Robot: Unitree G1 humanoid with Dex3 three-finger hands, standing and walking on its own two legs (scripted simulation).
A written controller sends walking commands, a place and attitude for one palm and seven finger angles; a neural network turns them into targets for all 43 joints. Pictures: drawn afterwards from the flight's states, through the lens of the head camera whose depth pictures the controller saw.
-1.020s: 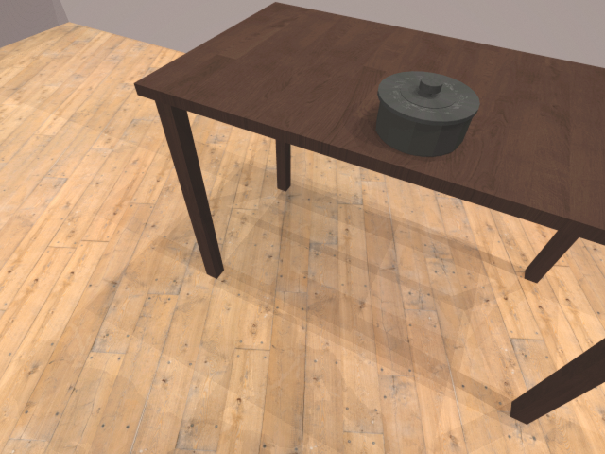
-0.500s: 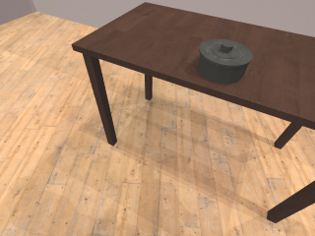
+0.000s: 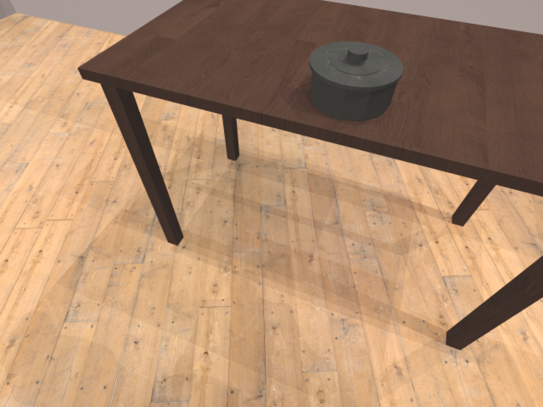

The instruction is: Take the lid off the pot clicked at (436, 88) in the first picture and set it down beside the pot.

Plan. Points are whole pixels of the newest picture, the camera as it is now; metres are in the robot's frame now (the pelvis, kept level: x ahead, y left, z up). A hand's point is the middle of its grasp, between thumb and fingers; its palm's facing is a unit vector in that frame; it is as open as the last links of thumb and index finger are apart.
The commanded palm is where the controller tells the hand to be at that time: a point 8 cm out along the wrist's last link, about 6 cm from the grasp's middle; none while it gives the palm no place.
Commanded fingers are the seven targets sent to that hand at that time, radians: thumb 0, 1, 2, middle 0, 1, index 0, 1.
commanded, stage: turn to face it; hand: left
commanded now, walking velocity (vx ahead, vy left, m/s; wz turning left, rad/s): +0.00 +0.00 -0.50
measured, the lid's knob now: (357, 53) +0.74 -0.11 +0.16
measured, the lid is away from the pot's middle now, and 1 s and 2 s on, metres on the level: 0.00 0.00 0.00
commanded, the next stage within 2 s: take the last steps up to it in 0.52 s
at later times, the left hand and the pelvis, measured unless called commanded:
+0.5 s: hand out of the picture +0.06 +0.17 -0.16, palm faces -0.10 -0.97 -0.23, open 7.4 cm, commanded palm none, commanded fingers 0.00 0.90 0.90 -0.20 -0.30 -0.20 -0.30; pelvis +0.00 -0.01 +0.01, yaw -11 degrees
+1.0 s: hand (196, 386) +0.18 +0.15 -0.15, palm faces -0.37 -0.91 -0.17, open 7.4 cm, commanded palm none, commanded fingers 0.00 0.90 0.90 -0.20 -0.30 -0.20 -0.30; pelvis +0.04 +0.00 +0.01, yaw -19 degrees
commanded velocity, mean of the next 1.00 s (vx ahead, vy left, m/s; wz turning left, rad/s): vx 0.12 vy -0.02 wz -0.22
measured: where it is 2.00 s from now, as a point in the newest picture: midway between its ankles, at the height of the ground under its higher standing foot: outside the picture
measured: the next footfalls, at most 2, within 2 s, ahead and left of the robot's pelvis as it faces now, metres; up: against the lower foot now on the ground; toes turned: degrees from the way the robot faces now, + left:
left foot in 0.60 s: +0.06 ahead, +0.12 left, +0.00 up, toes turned -12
right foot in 1.06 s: +0.07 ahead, -0.16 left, +0.00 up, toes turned -25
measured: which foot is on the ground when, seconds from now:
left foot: down 0.00-0.10, up 0.12-0.58, down 0.60-1.00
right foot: down 0.00-0.60, up 0.62-1.00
